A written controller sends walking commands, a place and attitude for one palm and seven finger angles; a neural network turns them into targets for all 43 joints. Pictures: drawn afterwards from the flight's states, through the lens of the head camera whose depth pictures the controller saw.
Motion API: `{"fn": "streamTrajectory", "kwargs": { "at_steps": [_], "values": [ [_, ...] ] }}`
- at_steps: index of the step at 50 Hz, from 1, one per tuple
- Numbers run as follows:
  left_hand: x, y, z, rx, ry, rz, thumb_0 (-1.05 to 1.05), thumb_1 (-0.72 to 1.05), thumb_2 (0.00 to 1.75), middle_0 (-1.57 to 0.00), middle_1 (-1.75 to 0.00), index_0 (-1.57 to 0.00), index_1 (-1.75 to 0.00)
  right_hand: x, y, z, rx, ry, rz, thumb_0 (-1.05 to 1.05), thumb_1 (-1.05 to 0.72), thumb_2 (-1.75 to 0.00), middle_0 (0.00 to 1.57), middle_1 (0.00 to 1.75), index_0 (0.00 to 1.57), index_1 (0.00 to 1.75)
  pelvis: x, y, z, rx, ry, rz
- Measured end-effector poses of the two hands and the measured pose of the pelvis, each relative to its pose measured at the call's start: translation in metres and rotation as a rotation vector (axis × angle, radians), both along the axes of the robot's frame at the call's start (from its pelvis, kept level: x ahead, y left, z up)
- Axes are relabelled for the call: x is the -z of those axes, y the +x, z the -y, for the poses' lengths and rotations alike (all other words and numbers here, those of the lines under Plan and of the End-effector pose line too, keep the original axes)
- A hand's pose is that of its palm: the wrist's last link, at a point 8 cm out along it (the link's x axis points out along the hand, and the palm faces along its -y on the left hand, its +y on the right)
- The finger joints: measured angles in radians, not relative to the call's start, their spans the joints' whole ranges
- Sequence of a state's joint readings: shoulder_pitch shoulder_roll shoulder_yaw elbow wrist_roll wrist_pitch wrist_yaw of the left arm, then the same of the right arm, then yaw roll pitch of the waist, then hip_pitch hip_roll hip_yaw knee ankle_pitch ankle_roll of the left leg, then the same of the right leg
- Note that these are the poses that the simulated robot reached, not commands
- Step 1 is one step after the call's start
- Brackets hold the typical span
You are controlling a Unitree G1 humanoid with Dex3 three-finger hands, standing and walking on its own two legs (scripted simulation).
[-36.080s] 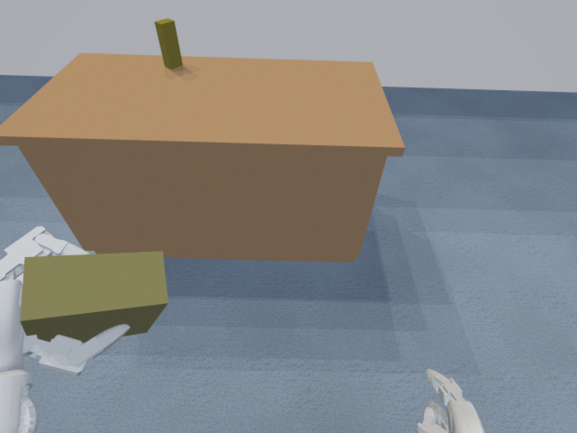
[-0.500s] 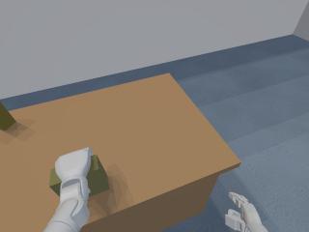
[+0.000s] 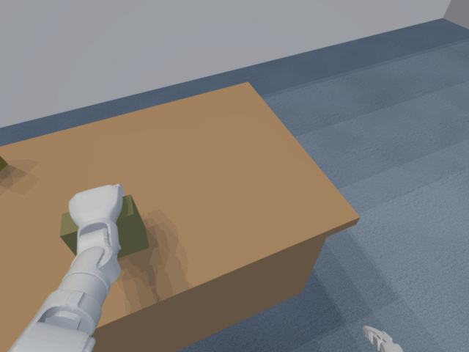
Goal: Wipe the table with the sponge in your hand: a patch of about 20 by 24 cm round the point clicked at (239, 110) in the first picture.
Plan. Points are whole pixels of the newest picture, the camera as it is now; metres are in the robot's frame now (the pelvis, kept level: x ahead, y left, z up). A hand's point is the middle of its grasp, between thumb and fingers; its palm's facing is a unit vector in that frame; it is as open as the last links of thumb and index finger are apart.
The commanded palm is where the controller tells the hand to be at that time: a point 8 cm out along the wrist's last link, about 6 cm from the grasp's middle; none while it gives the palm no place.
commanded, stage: wipe forward along the middle lane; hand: left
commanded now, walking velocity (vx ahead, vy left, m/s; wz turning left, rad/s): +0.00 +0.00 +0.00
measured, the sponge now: (111, 237) +0.33 +0.29 -0.04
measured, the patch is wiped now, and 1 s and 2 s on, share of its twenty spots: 1.00 1.00 1.00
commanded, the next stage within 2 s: slide back across to the first lane in 1.04 s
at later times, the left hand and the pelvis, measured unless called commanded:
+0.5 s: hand (100, 202) +0.39 +0.31 +0.00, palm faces -0.14 -0.01 -0.99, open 9.8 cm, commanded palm +0.38 +0.31 +0.03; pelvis -0.01 +0.00 -0.01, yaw -1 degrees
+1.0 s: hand (94, 186) +0.43 +0.34 +0.00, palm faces -0.14 +0.00 -0.99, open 9.8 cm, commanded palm +0.43 +0.33 +0.02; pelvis +0.00 +0.03 -0.02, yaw -2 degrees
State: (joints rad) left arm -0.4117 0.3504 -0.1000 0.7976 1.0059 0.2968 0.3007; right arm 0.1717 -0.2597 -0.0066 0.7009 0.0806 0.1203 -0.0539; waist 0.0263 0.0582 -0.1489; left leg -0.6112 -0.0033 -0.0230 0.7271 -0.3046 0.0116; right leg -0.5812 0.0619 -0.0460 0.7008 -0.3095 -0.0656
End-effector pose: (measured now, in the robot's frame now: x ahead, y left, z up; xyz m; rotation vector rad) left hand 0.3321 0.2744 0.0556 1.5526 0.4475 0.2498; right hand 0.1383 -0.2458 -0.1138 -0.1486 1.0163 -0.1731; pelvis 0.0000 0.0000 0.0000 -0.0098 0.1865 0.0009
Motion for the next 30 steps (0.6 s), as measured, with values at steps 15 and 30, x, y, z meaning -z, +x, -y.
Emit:
{"fn": "streamTrajectory", "kwargs": {
  "at_steps": [15, 30],
  "values": [
    [-0.001, 0.023, -0.014, -0.003, 0.012, 0.002, 0.01, -0.50, 1.08, -0.78, -1.34, -0.78, -1.36, 0.014, -0.050, 0.018, 0.053, -0.021, -0.087, 0.01, -0.91, -0.90, 0.20, 0.30, 0.20, 0.30, 0.008, -0.011, 0.006, 0.007, -0.008, -0.047],
    [-0.002, 0.059, -0.039, -0.017, 0.011, -0.023, 0.01, -0.50, 1.08, -0.78, -1.34, -0.78, -1.36, 0.013, -0.072, 0.020, 0.090, -0.051, -0.141, 0.00, -0.91, -0.90, 0.20, 0.30, 0.20, 0.30, 0.012, -0.006, -0.001, 0.016, -0.025, -0.098]
  ]
}}
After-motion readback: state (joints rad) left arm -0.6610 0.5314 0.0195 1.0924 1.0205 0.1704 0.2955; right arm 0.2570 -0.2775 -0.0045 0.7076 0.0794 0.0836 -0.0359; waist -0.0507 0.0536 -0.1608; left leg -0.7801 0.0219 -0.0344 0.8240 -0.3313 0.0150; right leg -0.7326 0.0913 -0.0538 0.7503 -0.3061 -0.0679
